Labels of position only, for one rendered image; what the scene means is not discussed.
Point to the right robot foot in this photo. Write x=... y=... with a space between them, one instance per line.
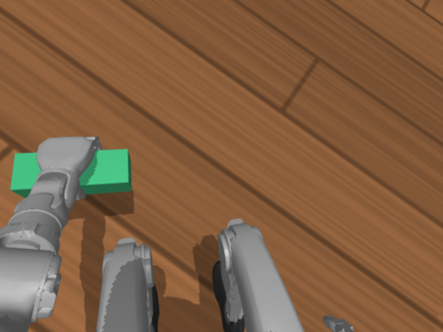
x=220 y=295

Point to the carton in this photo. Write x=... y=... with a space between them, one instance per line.
x=109 y=171

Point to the left robot hand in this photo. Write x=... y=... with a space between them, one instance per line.
x=74 y=153

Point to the left robot arm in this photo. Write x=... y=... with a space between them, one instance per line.
x=29 y=246

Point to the right robot hand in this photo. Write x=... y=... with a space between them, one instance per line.
x=337 y=325

